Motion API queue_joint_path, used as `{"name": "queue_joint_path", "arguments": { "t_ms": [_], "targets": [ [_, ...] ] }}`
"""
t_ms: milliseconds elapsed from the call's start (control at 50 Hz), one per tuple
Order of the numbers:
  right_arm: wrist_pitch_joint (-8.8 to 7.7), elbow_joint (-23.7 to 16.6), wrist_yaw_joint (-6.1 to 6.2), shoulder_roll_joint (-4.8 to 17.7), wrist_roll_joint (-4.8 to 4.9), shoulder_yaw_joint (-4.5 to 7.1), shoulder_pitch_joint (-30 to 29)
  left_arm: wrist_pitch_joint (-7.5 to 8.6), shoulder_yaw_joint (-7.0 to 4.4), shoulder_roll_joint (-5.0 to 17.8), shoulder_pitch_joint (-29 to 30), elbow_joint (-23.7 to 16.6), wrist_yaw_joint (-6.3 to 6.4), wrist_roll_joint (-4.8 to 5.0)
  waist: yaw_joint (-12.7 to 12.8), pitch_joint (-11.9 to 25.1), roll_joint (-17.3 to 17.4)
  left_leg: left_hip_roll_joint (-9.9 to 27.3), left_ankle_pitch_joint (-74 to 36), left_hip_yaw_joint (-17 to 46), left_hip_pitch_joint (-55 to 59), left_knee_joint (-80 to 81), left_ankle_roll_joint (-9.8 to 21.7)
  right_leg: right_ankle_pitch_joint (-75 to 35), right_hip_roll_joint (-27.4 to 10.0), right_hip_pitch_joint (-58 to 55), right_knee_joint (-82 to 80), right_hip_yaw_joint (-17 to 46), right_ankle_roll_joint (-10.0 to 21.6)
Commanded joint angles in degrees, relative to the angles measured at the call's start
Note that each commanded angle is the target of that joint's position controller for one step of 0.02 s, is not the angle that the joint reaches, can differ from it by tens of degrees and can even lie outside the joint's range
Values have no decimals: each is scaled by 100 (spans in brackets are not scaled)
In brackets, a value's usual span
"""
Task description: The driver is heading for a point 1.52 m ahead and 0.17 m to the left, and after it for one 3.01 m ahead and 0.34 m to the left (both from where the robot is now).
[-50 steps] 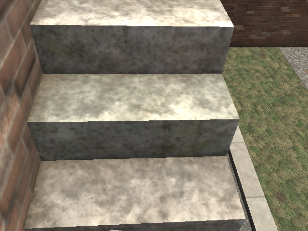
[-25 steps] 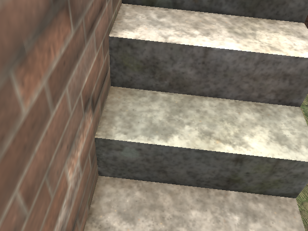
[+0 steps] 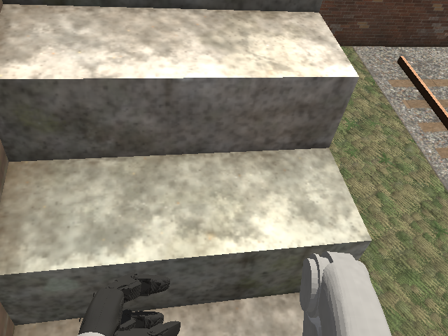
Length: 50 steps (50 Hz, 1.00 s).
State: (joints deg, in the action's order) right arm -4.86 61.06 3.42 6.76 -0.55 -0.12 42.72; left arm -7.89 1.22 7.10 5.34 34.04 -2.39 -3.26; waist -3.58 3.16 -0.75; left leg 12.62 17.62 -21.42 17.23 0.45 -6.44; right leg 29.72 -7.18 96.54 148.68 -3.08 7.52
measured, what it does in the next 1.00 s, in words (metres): climbs, turning left: right foot 0.39 m higher, then left foot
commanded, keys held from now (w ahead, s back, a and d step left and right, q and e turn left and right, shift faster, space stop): w+e+shift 0.08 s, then w+q+shift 0.60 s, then w+e+shift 0.32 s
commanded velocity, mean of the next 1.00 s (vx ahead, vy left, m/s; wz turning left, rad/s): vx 0.94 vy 0.00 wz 0.11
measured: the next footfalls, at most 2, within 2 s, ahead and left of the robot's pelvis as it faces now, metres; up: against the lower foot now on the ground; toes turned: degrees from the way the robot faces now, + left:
right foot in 0.10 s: +0.23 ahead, -0.18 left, +0.39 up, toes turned -16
left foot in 0.58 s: +0.26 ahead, +0.08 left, +0.39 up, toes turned +32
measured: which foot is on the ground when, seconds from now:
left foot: down 0.00-0.14, up 0.16-0.56, down 0.58-0.98, up 1.00-1.00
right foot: up 0.00-0.08, down 0.10-0.54, up 0.56-0.94, down 0.96-1.00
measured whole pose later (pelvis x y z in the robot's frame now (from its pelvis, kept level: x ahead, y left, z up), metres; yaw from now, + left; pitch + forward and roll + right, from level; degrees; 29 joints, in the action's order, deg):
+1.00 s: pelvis +0.40 -0.13 +0.39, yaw +17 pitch +3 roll +2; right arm -5.4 54.5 2.9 24.7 0.1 7.6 13.8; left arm 1.1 -5.4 15.6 -16.5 43.4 -1.1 -1.7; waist 6.1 3.1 9.6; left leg 12.7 17.3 -11.1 -5.7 -27.9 1.3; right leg 42.8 -1.2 59.7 96.0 6.1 7.0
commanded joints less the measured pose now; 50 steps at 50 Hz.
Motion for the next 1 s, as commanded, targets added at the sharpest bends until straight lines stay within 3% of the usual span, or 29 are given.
{"name": "queue_joint_path", "arguments": {
  "t_ms": [20, 60, 120, 140, 160, 180, 220, 240, 280, 320, 360, 400, 440, 480, 500, 540, 580, 600, 640, 660, 700, 740, 820, 840, 860, 920, 960, 980, 1000],
  "targets": [
    [-257, -432, 82, 1009, -3, 224, -176, 10, -136, -80, 2057, -1267, 139, -79, 279, -1439, 1202, 1350, -3582, 287, 1712, -107, 1487, 1130, -8, 2608, 505, -556, -50],
    [-294, -683, 57, 985, 80, 191, -1280, 24, -40, -93, 1957, -1603, 110, 153, 938, -1249, 1157, 763, -7849, -915, -105, -262, 883, 1045, 218, -386, -2270, -1057, 282],
    [-330, -1538, -179, 3076, 699, 696, -1252, -156, -355, 697, -737, -1270, 207, 455, 1772, 2163, 1882, 1138, -14583, 770, -1463, -3995, 1676, 2152, 1935, -7616, -5838, 198, 647],
    [-444, -1904, -413, 3109, 648, 708, -1388, -24, -525, 1017, -1075, -1327, 208, 469, 1762, 2542, 2526, 981, -13411, 1084, -2361, -5670, 1439, 2299, 1630, -9142, -7468, 1953, 669],
    [-569, -2504, -590, 3032, 785, 716, -2076, -58, -853, 1813, -1329, -1311, 345, 581, 2050, 3412, 1397, -227, -10788, 1036, -3302, -8260, 910, 4093, 492, -10169, -10245, 5120, 596],
    [-590, -2595, -944, 2085, 803, 530, -2678, 175, -929, 1976, -1587, -607, 307, 499, 1867, 3749, -425, -1990, -2579, 1604, -3996, -10798, 578, 2573, -360, -10550, -12183, 6227, 877],
    [-851, -3230, -760, 494, 1018, 110, -4274, 565, -947, 1646, -1893, 519, 567, -142, 1497, 2807, -819, -2332, -1420, 3111, -6113, -13670, 947, -1947, -214, -10307, -10078, 4221, 977],
    [-622, -3042, -741, 454, 512, 100, -5183, 656, -927, 1565, -3318, 1521, 807, -190, 2249, 1785, -1023, -1979, -368, 3388, -6930, -11575, 853, -3209, 57, -11184, -9668, 4003, 748],
    [-611, -3422, -693, 1073, 383, 391, -7102, 960, -819, 908, -5342, 2499, 1107, -308, 3322, 958, -1822, -2281, 2030, 3809, -8579, -11936, 405, -6675, 169, -12849, -9835, 3573, 707],
    [-314, -3683, -1012, 1256, 84, 460, -8815, 1232, -560, -156, -6721, 3158, 1694, -27, 3931, 530, -670, -2025, 3435, 4491, -8500, -11505, 408, -5522, 305, -12124, -10444, 3653, 343],
    [-20, -3301, -1424, 472, 110, 217, -7924, 1572, -520, -311, -5994, 2605, 2075, 85, 2859, 1187, 954, -1293, 2561, 5182, -6882, -10284, 831, -4983, -860, -10655, -10387, 4401, 115],
    [277, -3464, -1534, -133, 27, -12, -9196, 1734, -112, -1373, -5727, 2343, 1942, -162, 2643, 194, 1919, -1566, 2390, 4352, -5203, -9138, 580, -2643, -518, -7254, -11459, 3809, -75],
    [548, -3514, -1182, -465, -5, -224, -9402, 1748, -235, -604, -5640, 2328, 1447, -414, 2404, -131, 823, -2089, 1660, 3769, -3812, -9489, 327, -2638, -72, -5239, -11300, 3027, 305],
    [649, -3535, -725, -7, -105, -353, -9116, 1899, -494, 60, -4988, 2055, 997, -224, 1994, -299, -415, -2145, 1346, 4330, -3413, -8676, 260, -3208, 262, -5372, -12192, 2721, 179],
    [689, -3105, -644, 160, -83, -417, -7362, 1852, -413, 173, -4366, 1852, 851, -82, 869, -320, -154, -1160, 294, 3784, -1597, -4476, 439, -3489, 384, -4956, -12990, 2440, -409],
    [884, -2091, -631, 480, -79, -160, -5724, 1543, -434, 294, -5144, 2241, 725, -200, 957, -602, 165, -1040, -1902, 2254, 59, -2359, 781, -1794, 784, -4756, -12184, 1884, -252],
    [938, -1903, -455, 1077, -535, 105, -5424, 1648, -418, 192, -4763, 1909, 182, 292, 621, -204, 421, -1109, -888, 1995, 850, -4528, 1040, 831, 655, -3255, -10042, 1709, -83],
    [994, -1977, -250, 1500, -295, 358, -5075, 1652, -516, 664, -4258, 1333, 43, 391, 306, 220, 247, -368, -29, 2842, 545, -3808, 1536, 507, 492, -3542, -9675, 1166, -213],
    [904, -2275, 113, 2120, -257, 767, -4717, 1879, -785, 1224, -2910, 483, -12, 98, 74, 188, 346, 517, 3073, 5691, -1765, -1180, 2226, -153, 548, -4210, -7571, 461, -671],
    [801, -2464, 157, 1755, -147, 766, -5391, 1773, -725, 666, -3124, 610, -7, 54, 507, -296, -89, 584, 2873, 5918, -2654, -1135, 2533, -467, 561, -3759, -5929, 498, -733],
    [491, -2562, 36, 1014, 97, 703, -6337, 1285, -639, -129, -4834, 1158, 22, 147, 1728, -293, 725, 316, 1350, 4489, -3240, -1427, 2542, -96, 431, -3340, -3777, 1172, -622],
    [72, -2137, 73, 668, 25, 588, -5900, 1015, -821, 120, -5302, 1397, 280, 279, 2156, -624, 1002, 550, 949, 4293, -3649, -946, 2436, 184, 307, -3215, -3155, 1538, -766],
    [-303, -1099, 122, 942, -71, 688, -3836, 925, -935, 500, -3647, 1518, 346, 116, 1394, -1268, 793, 924, 1147, 3830, -2530, -931, 2226, 447, 431, -2018, -2626, 2127, -483],
    [-64, -1352, -261, -21, 630, 168, -4947, 1055, -535, -358, -2953, 827, 415, 668, 2006, -1229, 787, 1113, -526, 3789, -3494, -1055, 2242, -392, 466, -2668, -3129, 2125, -740],
    [-319, -979, -24, 1237, -192, 696, -3687, 973, -788, 145, -2910, 1390, 273, 197, 1144, -1046, 1004, 1263, 829, 3114, -2085, -1156, 2003, 910, 435, -1826, -2644, 2500, -159],
    [-451, -848, -5, 1938, -244, 793, -3166, 1005, -479, 22, -1605, 506, 238, 95, 840, -938, 857, 1531, 2020, 2745, -1779, -850, 1482, 1439, 126, -1450, -3971, 2069, 418],
    [-250, -1071, -73, 2227, 248, 776, -3863, 843, -373, 404, -2440, 613, 129, 146, 1205, -196, 139, 839, 655, 1081, -4005, -435, 1402, 1383, 311, -5967, -7452, 387, 610],
    [-68, -1200, -36, 1723, 156, 618, -3123, 766, -583, 864, -4057, 1328, -47, 44, 1386, 388, -1243, 395, -1031, 714, -4441, -2930, 1713, 1742, 1558, -7612, -7623, 110, 900],
    [-26, -1788, -198, 1391, 128, 432, -3634, 855, -898, 2064, -4762, 1426, 74, 216, 2048, 843, -4106, -804, -1316, 752, -5401, -5370, 1608, 3975, 1097, -8061, -10751, 3281, 1202]
  ]
}}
